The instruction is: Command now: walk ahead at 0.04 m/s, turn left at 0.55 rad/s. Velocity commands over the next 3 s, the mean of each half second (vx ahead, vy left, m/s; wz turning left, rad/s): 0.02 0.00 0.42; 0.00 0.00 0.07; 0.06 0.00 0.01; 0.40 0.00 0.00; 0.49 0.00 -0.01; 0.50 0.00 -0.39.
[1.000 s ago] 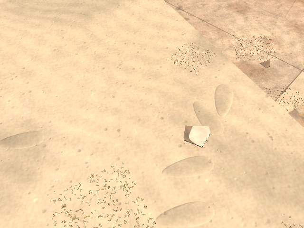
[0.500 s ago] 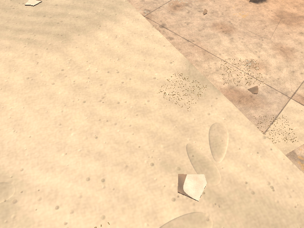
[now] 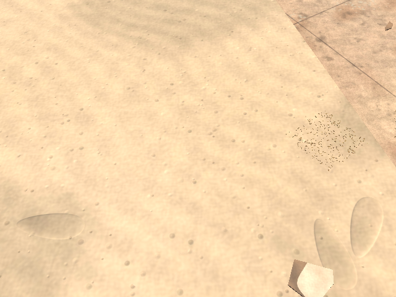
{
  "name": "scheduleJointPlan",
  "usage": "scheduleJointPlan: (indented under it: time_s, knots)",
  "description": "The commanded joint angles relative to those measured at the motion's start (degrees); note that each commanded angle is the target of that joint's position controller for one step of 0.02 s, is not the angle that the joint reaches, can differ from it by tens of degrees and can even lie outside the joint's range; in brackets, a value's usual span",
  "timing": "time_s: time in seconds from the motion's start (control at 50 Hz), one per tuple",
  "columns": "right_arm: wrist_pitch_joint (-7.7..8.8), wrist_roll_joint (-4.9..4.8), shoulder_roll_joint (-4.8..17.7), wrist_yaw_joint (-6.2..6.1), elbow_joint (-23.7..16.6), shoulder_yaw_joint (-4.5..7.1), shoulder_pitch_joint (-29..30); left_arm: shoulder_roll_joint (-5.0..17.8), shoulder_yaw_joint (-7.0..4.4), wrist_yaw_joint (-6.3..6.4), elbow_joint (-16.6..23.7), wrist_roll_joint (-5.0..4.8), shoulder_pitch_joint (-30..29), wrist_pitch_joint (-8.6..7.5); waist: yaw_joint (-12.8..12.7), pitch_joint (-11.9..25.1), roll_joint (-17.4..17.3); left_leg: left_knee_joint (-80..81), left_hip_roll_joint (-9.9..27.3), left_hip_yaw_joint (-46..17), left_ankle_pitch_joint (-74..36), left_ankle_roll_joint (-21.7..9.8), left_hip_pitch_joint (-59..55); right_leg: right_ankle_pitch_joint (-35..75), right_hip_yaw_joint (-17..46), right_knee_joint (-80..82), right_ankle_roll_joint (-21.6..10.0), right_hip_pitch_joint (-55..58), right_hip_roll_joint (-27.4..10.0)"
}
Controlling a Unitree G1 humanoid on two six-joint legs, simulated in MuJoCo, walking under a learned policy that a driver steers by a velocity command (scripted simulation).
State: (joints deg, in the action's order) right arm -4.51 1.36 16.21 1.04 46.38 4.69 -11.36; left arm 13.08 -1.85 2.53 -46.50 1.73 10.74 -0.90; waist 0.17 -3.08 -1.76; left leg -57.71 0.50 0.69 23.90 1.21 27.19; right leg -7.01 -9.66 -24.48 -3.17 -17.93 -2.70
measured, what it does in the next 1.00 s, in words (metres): steps on the spot: left foot, then right foot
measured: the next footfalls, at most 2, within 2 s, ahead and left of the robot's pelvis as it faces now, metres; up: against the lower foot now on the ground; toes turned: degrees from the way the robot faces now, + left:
left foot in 0.16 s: +0.02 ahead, +0.12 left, +0.00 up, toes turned +9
right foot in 0.58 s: +0.04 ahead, -0.08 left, +0.00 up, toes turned +13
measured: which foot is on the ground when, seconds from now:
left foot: up 0.00-0.14, down 0.16-1.00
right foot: down 0.00-0.16, up 0.18-0.56, down 0.58-1.00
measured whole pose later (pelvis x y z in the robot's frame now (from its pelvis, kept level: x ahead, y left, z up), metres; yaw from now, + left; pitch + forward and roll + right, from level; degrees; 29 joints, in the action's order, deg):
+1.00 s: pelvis -0.01 +0.01 +0.01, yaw +13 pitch -2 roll +0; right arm -0.5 0.6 13.4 -1.3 58.7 0.9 -14.2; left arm 12.4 -0.5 1.4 -55.7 0.5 12.3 -0.2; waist 0.6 -1.9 -0.1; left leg -20.1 -2.8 -3.4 9.5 -1.2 8.7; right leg -12.1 -0.8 -21.0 -2.2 -7.1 1.7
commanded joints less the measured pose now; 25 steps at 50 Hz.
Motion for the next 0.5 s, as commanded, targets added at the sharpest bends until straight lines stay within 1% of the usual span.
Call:
scheduleJointPlan:
  time_s: [0.02, 0.08, 0.1, 0.12, 0.14, 0.16, 0.18, 0.2, 0.22, 0.24, 0.26, 0.28, 0.3, 0.32, 0.36, 0.4, 0.44, 0.5]
  knots:
    - [-0.46, -0.24, 2.0, 1.07, -3.9, -0.13, -2.4, 8.9, -2.27, -0.42, 3.5, 0.33, -0.8, 0.03, 0.2, 6.7, 10.6, 7.2, 0.9, 1.8, -0.5, -0.6, -5.6, -0.9, 9.2, 9.7, -8.9, 2.9, -14.5]
    - [-0.05, -0.59, 2.9, 1.43, -5.6, -0.1, -1.3, 10.8, -3.09, -1.03, 3.4, 0.43, 0.2, 0.74, -0.5, 7.2, 10.6, 13.7, 0.3, 3.8, 0.9, -2.1, -9.1, -2.9, 8.6, 7.8, -7.9, 3.4, -16.3]
    - [0.23, -0.7, 2.9, 1.51, -5.9, -0.11, -1.9, 11.4, -3.37, -1.16, 3.4, 0.24, 0.1, 0.99, 0.0, 7.2, 10.3, 17.4, 0.0, 4.4, -0.1, -2.9, -11.2, -3.3, 8.0, 6.4, -6.9, 3.1, -16.5]
    - [0.64, -0.71, 2.8, 1.49, -5.5, -0.1, -4.0, 11.9, -3.62, -1.24, 3.5, -0.11, -0.4, 1.33, 1.3, 7.3, 9.0, 23.6, -0.7, 5.1, -3.5, -3.9, -15.5, -3.6, 6.2, 3.7, -4.8, 1.2, -16.0]
    - [1.23, -0.59, 3.7, 1.24, -4.9, 0.15, -6.0, 11.3, -3.8, -1.45, 2.9, -0.02, 1.2, 1.8, 1.9, 6.4, 5.5, 30.8, -0.9, 2.5, -6.7, -5.0, -19.6, -5.8, 3.7, -1.1, -1.3, -2.1, -14.6]
    - [2.01, 0.13, 7.6, 0.5, -5.2, 0.9, -6.6, 8.2, -3.37, -2.05, 2.9, -0.02, 3.5, 2.43, 1.5, 3.9, -7.7, 43.1, 9.0, -13.4, -5.0, -7.2, -21.0, -15.6, -2.0, -14.8, 3.4, -9.2, -8.6]
    - [2.17, 0.09, 16.4, 0.05, -7.3, 2.83, -5.5, 5.3, -2.43, -1.36, 7.1, -0.51, 0.6, 2.92, 1.5, -0.5, -17.5, 45.8, 22.4, -33.0, -18.6, -14.7, -16.8, -29.2, 0.2, -23.7, 6.8, -21.2, 1.9]
    - [2.05, 0.75, 14.9, -0.85, -6.2, 3.26, -8.1, 7.0, -2.52, -0.93, 7.7, 0.09, -4.4, 3.49, 4.2, -0.5, -10.0, 44.9, 21.2, -29.3, -20.5, -17.9, -13.6, -27.0, 8.2, -33.2, 6.2, -19.1, 0.6]
    - [2.11, 0.38, 11.3, -1.37, -6.5, 2.04, -4.4, 6.6, -2.53, -1.28, 7.0, -0.86, -2.8, 3.64, 1.1, -0.1, -7.6, 44.0, 17.1, -22.7, -19.1, -16.4, -12.3, -21.1, 10.3, -34.9, 5.6, -17.5, 0.0]
    - [2.11, 0.12, 8.9, -1.45, -7.3, 1.23, 0.5, 6.9, -2.72, -1.63, 5.5, -1.38, -0.4, 3.21, -1.5, 0.0, -6.3, 43.5, 12.6, -17.5, -18.5, -13.8, -12.3, -15.7, 10.8, -34.2, 4.8, -16.0, -0.1]
    - [2.42, -0.21, 7.6, -1.52, -8.1, 0.77, 2.9, 7.9, -3.15, -1.83, 4.3, -0.59, 1.5, 2.9, -2.2, 1.8, -7.3, 42.3, 10.3, -14.8, -23.4, -12.7, -14.4, -12.9, 9.7, -35.4, 4.4, -15.2, 0.7]
    - [2.76, -0.55, 5.9, -1.47, -8.5, 0.23, 3.1, 8.4, -3.37, -2.09, 3.2, 0.08, 3.4, 2.85, -2.2, 4.2, -6.5, 41.2, 9.4, -13.0, -29.7, -12.9, -16.5, -12.1, 9.2, -36.9, 4.4, -13.7, 1.2]
    - [3.07, -0.79, 5.1, -1.34, -8.4, -0.09, 1.9, 8.1, -3.36, -2.27, 3.0, 0.03, 3.7, 2.95, -1.9, 5.8, -4.7, 40.4, 9.5, -12.5, -33.6, -13.2, -18.2, -12.4, 9.1, -37.5, 4.6, -12.9, 1.4]
    - [3.36, -0.89, 5.1, -1.28, -8.0, -0.17, 0.6, 7.4, -3.15, -2.37, 3.1, -0.27, 3.5, 3.13, -1.5, 6.3, -3.7, 40.1, 9.9, -12.5, -35.5, -13.5, -19.9, -12.7, 9.3, -36.5, 4.8, -12.8, 1.4]
    - [3.69, -0.77, 5.3, -1.46, -7.1, -0.25, -1.5, 6.1, -2.57, -2.32, 3.5, -0.7, 2.3, 3.61, -0.4, 5.7, -4.0, 39.9, 10.7, -13.3, -34.9, -13.8, -22.8, -13.4, 9.7, -31.3, 5.1, -12.9, 1.0]
    - [3.68, -0.46, 5.3, -1.7, -6.5, -0.46, -2.6, 5.8, -2.16, -2.12, 3.8, -0.67, 1.3, 3.96, 0.8, 5.0, -5.4, 39.8, 11.1, -14.1, -32.5, -14.0, -23.4, -14.6, 9.8, -25.5, 4.8, -10.6, 1.0]
    - [3.57, -0.13, 5.6, -1.7, -6.0, -0.6, -2.8, 5.6, -1.84, -1.87, 3.9, -0.82, 0.9, 4.0, 1.5, 4.4, -5.9, 39.1, 11.1, -14.7, -31.4, -14.2, -21.9, -16.5, 9.4, -19.9, 4.1, -6.6, 1.7]
    - [3.47, 0.12, 6.1, -1.63, -5.2, -0.82, -1.8, 5.5, -1.57, -1.16, 3.3, -1.52, 2.3, 3.63, 1.3, 4.2, -5.6, 37.6, 11.1, -16.1, -33.5, -14.0, -19.3, -17.1, 8.6, -11.8, 3.0, 0.1, 3.0]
